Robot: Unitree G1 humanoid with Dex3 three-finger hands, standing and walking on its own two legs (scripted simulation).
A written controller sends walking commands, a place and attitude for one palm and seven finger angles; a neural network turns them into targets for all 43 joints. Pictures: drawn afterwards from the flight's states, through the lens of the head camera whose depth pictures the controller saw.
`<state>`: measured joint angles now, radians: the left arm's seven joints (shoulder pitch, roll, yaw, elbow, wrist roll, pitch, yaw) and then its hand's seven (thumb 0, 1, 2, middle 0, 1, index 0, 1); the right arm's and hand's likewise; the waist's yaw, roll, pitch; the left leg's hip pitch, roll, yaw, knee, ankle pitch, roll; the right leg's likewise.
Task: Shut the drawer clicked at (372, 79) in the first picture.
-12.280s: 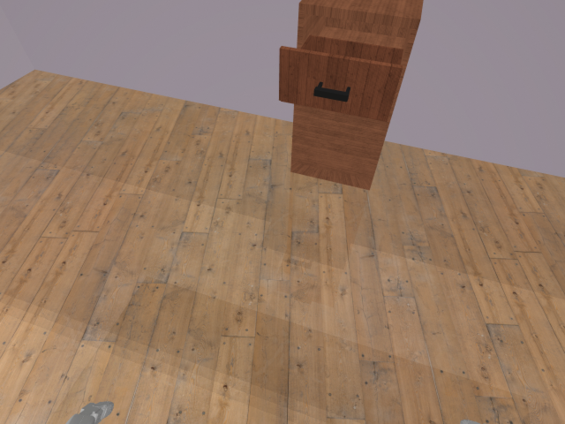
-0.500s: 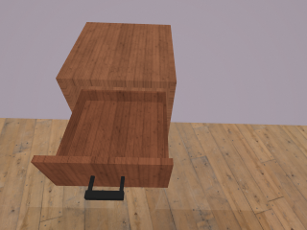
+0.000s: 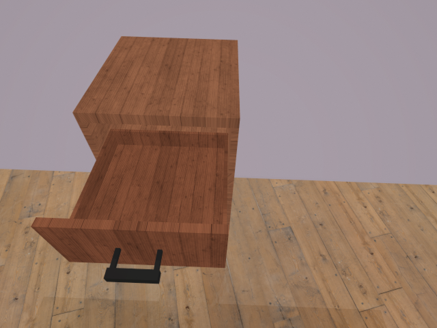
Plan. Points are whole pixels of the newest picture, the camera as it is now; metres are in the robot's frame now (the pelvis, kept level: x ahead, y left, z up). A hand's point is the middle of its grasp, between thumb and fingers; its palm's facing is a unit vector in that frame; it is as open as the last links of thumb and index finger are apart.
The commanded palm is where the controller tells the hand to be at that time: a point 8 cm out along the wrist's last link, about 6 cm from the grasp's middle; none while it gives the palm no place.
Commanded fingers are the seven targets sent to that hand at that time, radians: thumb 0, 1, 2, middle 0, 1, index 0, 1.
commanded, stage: come to a stop and stand still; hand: left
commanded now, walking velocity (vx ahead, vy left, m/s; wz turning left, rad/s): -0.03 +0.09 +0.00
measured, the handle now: (135, 264) +0.25 +0.19 -0.08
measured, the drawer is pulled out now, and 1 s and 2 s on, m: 0.30 0.30 0.29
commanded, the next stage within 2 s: look again from close up in 1.06 s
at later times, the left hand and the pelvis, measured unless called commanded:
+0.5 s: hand out of the picture +0.02 +0.22 -0.17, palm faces +0.01 -0.98 -0.19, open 7.3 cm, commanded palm none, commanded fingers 0.00 0.90 0.90 -0.20 -0.30 -0.20 -0.30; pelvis +0.01 +0.05 +0.00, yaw +0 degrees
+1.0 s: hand out of the picture -0.04 +0.21 -0.18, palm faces +0.03 -0.99 -0.13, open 7.4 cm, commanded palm none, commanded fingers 0.00 0.90 0.90 -0.20 -0.30 -0.20 -0.30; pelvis +0.00 +0.07 +0.01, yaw +1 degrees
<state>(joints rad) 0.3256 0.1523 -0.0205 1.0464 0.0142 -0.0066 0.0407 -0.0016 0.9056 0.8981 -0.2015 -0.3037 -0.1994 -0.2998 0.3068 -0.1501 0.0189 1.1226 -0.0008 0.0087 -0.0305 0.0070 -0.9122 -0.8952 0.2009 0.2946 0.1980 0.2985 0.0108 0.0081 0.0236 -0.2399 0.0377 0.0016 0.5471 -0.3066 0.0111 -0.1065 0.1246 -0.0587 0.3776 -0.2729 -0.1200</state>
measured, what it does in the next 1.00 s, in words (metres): shifts its weight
